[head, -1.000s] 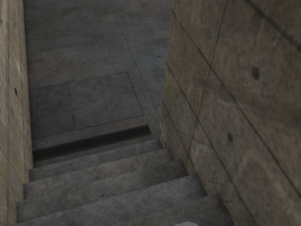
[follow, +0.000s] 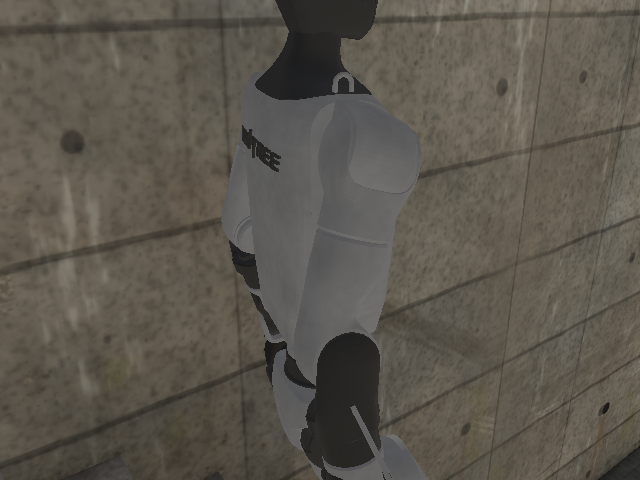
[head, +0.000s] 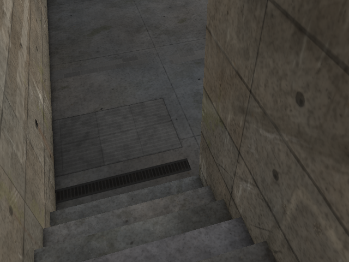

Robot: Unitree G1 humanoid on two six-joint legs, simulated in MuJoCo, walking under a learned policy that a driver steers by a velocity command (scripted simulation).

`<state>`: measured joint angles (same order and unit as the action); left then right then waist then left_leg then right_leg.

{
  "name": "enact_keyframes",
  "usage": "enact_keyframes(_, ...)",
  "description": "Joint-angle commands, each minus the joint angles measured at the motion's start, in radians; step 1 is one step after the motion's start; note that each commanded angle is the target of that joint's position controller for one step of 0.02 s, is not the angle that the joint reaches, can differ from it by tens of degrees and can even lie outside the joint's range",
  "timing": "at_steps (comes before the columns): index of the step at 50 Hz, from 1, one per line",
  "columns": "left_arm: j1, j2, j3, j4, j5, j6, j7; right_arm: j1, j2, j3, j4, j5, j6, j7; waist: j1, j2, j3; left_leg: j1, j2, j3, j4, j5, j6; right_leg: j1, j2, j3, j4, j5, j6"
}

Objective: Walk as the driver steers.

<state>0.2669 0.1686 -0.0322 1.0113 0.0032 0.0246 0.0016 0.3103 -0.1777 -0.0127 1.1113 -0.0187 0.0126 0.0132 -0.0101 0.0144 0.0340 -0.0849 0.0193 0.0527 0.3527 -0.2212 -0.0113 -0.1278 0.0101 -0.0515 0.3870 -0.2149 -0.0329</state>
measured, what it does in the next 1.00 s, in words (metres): goes down: left foot, then right foot 0.19 m lower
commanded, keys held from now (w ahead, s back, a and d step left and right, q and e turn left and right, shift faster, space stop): no key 0.18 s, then w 0.82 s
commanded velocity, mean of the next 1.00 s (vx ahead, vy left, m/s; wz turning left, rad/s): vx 0.29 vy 0.00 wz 0.00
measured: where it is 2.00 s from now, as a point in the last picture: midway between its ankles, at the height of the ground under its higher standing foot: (152, 260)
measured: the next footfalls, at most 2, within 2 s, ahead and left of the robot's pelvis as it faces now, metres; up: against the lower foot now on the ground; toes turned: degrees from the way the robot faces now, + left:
left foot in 0.62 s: +0.11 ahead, +0.13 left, +0.00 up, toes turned +3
right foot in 0.94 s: +0.30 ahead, +0.03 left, -0.19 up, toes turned -3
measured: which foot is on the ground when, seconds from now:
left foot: down 0.00-0.28, up 0.30-0.60, down 0.62-0.92, up 0.94-1.00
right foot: down 0.00-0.62, up 0.64-0.92, down 0.94-1.00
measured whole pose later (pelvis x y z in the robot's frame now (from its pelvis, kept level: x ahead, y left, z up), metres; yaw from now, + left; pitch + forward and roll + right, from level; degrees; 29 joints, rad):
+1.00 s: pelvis +0.27 +0.08 -0.20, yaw +0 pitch +0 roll +2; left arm 0.17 0.25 0.05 1.01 0.03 -0.05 -0.01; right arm 0.43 -0.20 -0.07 1.15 -0.03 -0.10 -0.03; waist -0.01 -0.03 0.01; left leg -0.52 -0.12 0.02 1.61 -0.60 0.08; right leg -0.22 0.06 -0.05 0.53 -0.32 -0.12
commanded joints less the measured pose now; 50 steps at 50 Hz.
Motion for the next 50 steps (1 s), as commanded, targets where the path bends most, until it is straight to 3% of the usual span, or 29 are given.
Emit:
enact_keyframes(1, 0.027, 0.079, 0.014, -0.009, -0.002, -0.005, 0.007, 0.039, -0.081, -0.013, -0.009, 0.004, -0.012, -0.012, 0.013, -0.015, 0.04, -0.046, 0.114, -0.125, -0.071, 0.124, 0.017, -0.015, -0.13, 0.14, -0.072, 0.179, 0.015)
enact_keyframes(10, 0.004, 0.056, 0.003, 0.04, -0.003, -0.007, 0.013, 0.031, -0.066, -0.015, 0.007, 0.006, -0.013, -0.023, 0.011, -0.02, -0.001, -0.002, 0.111, -0.122, -0.088, 0.111, 0.011, 0.01, -0.122, 0.139, -0.092, 0.184, 0.01)
enact_keyframes(13, 0.018, 0.12, 0.034, 0.049, -0.009, 0.006, 0.016, 0.02, -0.08, -0.03, -0.006, 0.002, -0.008, -0.026, 0.023, -0.061, 0.017, -0.083, 0.045, -0.047, 0.012, -0.115, 0.041, 0.011, -0.094, 0.164, -0.093, -0.192, -0.042)
enact_keyframes(15, 0.078, 0.163, 0.06, 0.054, 0.007, 0.017, 0.017, 0.023, -0.063, -0.037, -0.017, -0.005, -0.009, -0.021, 0.049, -0.124, 0.074, -0.234, -0.043, 0.035, 0.167, -0.255, 0.042, -0.021, -0.126, 0.251, -0.153, -0.503, -0.109)
enact_keyframes(17, 0.162, 0.169, 0.077, 0.071, 0.019, 0.013, 0.025, -0.011, -0.059, -0.041, -0.034, -0.029, -0.018, -0.021, 0.092, -0.123, 0.127, -0.394, -0.032, 0.027, 0.321, -0.252, 0.043, -0.013, -0.226, 0.382, -0.174, -0.521, -0.195)
enact_keyframes(19, 0.178, 0.179, 0.095, 0.08, 0.021, -0.004, 0.034, -0.036, -0.052, -0.04, -0.063, -0.033, -0.03, -0.017, 0.088, -0.123, 0.106, -0.445, 0.0, -0.009, 0.441, -0.255, 0.037, -0.027, -0.263, 0.401, -0.152, -0.387, -0.244)
enact_keyframes(24, 0.174, 0.165, 0.113, 0.096, 0.023, -0.042, 0.024, 0.032, -0.088, -0.063, -0.065, -0.045, -0.03, -0.022, 0.035, -0.077, 0.051, -0.484, 0.04, -0.059, 0.714, -0.178, 0.026, -0.111, -0.298, 0.363, 0.041, -0.14, -0.278)
enact_keyframes(28, 0.122, 0.197, 0.13, 0.07, 0.03, -0.067, 0.016, 0.079, -0.087, -0.067, -0.059, -0.042, -0.02, -0.032, -0.013, -0.047, 0.036, -0.391, 0.03, -0.041, 0.734, -0.153, 0.008, -0.248, -0.289, 0.328, 0.214, -0.022, -0.213)
enact_keyframes(29, 0.078, 0.209, 0.135, 0.058, 0.029, -0.068, 0.014, 0.153, -0.069, -0.063, -0.035, -0.047, -0.022, -0.028, -0.056, -0.048, 0.014, -0.272, 0.01, -0.002, 0.679, -0.137, 0.017, -0.325, -0.258, 0.274, 0.295, -0.064, -0.171)
enact_keyframes(30, 0.042, 0.181, 0.129, 0.044, 0.039, -0.068, 0.009, 0.233, -0.073, -0.075, 0.002, -0.029, -0.028, -0.034, -0.093, -0.03, 0.007, -0.161, 0.003, -0.004, 0.587, 0.022, 0.0, -0.428, -0.193, 0.149, 0.494, -0.21, -0.126)
enact_keyframes(31, -0.075, 0.176, 0.123, 0.014, 0.038, -0.063, 0.01, 0.439, -0.08, -0.076, 0.062, -0.031, -0.034, -0.033, -0.229, 0.048, -0.003, 0.091, -0.046, 0.077, 0.453, 0.056, -0.011, -0.625, -0.085, 0.019, 0.741, -0.24, -0.074)
enact_keyframes(32, -0.129, 0.11, 0.113, -0.054, 0.043, -0.073, 0.007, 0.487, -0.143, -0.072, 0.096, -0.041, -0.067, -0.036, -0.223, 0.368, 0.084, 0.005, 0.131, -0.315, 0.06, -0.106, -0.006, -0.774, 0.089, -0.101, 1.135, -0.527, 0.0)
enact_keyframes(33, -0.316, 0.119, 0.111, -0.129, 0.064, -0.09, 0.02, 0.564, -0.138, -0.051, 0.097, -0.022, -0.101, -0.037, -0.287, 0.357, 0.243, -0.052, 0.187, -0.613, -0.022, -0.154, 0.021, -1.005, 0.128, 0.091, 1.222, -0.567, -0.028)
enact_keyframes(34, -0.254, 0.103, 0.105, -0.125, 0.057, -0.092, 0.026, 0.489, -0.19, -0.062, 0.09, -0.035, -0.12, -0.048, -0.185, 0.256, 0.264, -0.022, 0.258, -0.724, -0.016, -0.287, 0.063, -1.145, 0.126, 0.172, 1.151, -0.42, -0.032)
enact_keyframes(35, -0.233, 0.138, 0.107, -0.085, 0.057, -0.082, 0.022, 0.39, -0.206, -0.071, 0.053, -0.048, -0.13, -0.062, -0.147, 0.137, 0.209, -0.049, 0.255, -0.718, 0.011, -0.371, 0.078, -1.071, 0.083, 0.167, 1.007, -0.276, -0.02)
enact_keyframes(36, -0.211, 0.171, 0.115, -0.065, 0.043, -0.069, 0.016, 0.251, -0.189, -0.065, 0.003, -0.059, -0.138, -0.069, -0.073, 0.037, 0.187, -0.155, 0.218, -0.62, 0.051, -0.327, 0.098, -0.914, 0.054, 0.126, 0.862, -0.134, -0.002)
enact_keyframes(37, -0.075, 0.176, 0.123, -0.017, 0.044, -0.058, 0.019, 0.106, -0.179, -0.06, -0.027, -0.07, -0.148, -0.073, 0.037, 0.032, 0.143, -0.321, 0.191, -0.509, 0.186, -0.245, 0.132, -0.69, 0.021, 0.083, 0.796, -0.004, 0.026)
enact_keyframes(38, -0.022, 0.169, 0.126, 0.023, 0.034, -0.052, 0.016, 0.068, -0.099, -0.048, -0.017, -0.059, -0.165, -0.078, 0.077, -0.031, 0.096, -0.409, 0.14, -0.407, 0.333, -0.361, 0.112, -0.524, -0.016, 0.145, 0.744, 0.226, 0.041)
enact_keyframes(39, 0.039, 0.148, 0.121, 0.052, 0.005, -0.051, 0.002, 0.035, -0.056, -0.034, -0.027, -0.031, -0.179, -0.078, 0.118, -0.106, 0.031, -0.48, 0.059, -0.255, 0.425, -0.445, 0.083, -0.337, 0.041, 0.037, 0.595, 0.514, 0.06)
enact_keyframes(40, 0.029, 0.082, 0.101, 0.046, 0.007, -0.059, -0.027, 0.021, -0.04, -0.027, -0.016, 0.0, -0.197, -0.079, 0.133, -0.11, 0.013, -0.633, 0.03, -0.19, 0.405, -0.46, 0.061, -0.101, 0.047, 0.011, 0.506, 0.762, 0.064)
enact_keyframes(41, 0.013, 0.047, 0.084, 0.038, 0.011, -0.049, -0.044, -0.006, -0.074, -0.034, -0.014, 0.011, -0.201, -0.075, 0.137, -0.063, 0.033, -0.7, 0.019, -0.143, 0.402, -0.415, 0.061, 0.005, 0.057, -0.022, 0.44, 0.779, 0.063)
enact_keyframes(42, -0.053, 0.059, 0.082, 0.009, 0.012, -0.04, -0.056, 0.005, -0.09, -0.039, -0.002, 0.012, -0.184, -0.075, 0.105, -0.012, 0.057, -0.675, 0.014, -0.126, 0.433, -0.347, 0.08, 0.048, 0.036, -0.032, 0.352, 0.716, 0.05)
enact_keyframes(44, -0.122, 0.1, 0.084, -0.033, 0.022, -0.033, -0.052, 0.097, -0.06, -0.04, 0.034, -0.003, -0.154, -0.08, 0.03, 0.021, 0.124, -0.592, -0.014, -0.11, 0.572, -0.23, 0.104, 0.053, 0.037, -0.061, 0.161, 0.608, 0.022)
enact_keyframes(45, 0.073, 0.142, 0.106, 0.041, 0.041, -0.026, -0.041, 0.056, -0.086, -0.049, 0.03, -0.01, -0.145, -0.079, 0.104, 0.059, 0.059, -0.638, 0.017, -0.166, 0.802, -0.122, 0.111, 0.179, -0.01, 0.036, 0.261, 0.603, -0.031)
enact_keyframes(46, 0.237, 0.19, 0.121, 0.081, 0.037, -0.027, -0.025, -0.027, -0.126, -0.062, 0.006, -0.003, -0.131, -0.072, 0.238, -0.033, 0.011, -0.604, -0.062, -0.065, 1.127, -0.055, 0.074, 0.219, -0.06, 0.073, 0.047, 0.576, -0.123)
enact_keyframes(47, 0.313, 0.204, 0.127, 0.1, 0.025, -0.032, -0.022, -0.073, -0.186, -0.083, -0.017, -0.009, -0.116, -0.052, 0.318, -0.196, 0.057, -0.715, -0.149, 0.019, 1.453, -0.443, 0.061, 0.291, -0.115, 0.089, -0.175, 0.566, -0.179)
enact_keyframes(48, 0.327, 0.219, 0.113, 0.112, 0.027, -0.055, -0.02, 0.031, -0.172, -0.088, -0.05, -0.003, -0.114, -0.036, 0.177, -0.182, -0.005, -0.959, -0.142, -0.109, 1.507, -0.576, 0.08, 0.495, -0.213, 0.206, 0.156, 0.725, -0.164)
enact_keyframes(49, 0.33, 0.203, 0.096, 0.108, 0.029, -0.074, -0.01, 0.256, -0.1, -0.072, -0.018, -0.008, -0.123, -0.038, 0.05, -0.166, -0.075, -0.976, -0.079, -0.259, 1.305, -0.423, 0.121, 0.519, -0.325, 0.286, 0.273, 0.916, -0.145)
enact_keyframes(50, 0.251, 0.148, 0.085, 0.103, 0.02, -0.082, 0.012, 0.305, -0.07, -0.06, 0.03, -0.018, -0.108, -0.039, -0.008, -0.062, -0.007, -0.952, -0.064, -0.266, 1.053, -0.206, 0.112, 0.336, -0.289, 0.277, 0.195, 0.779, -0.174)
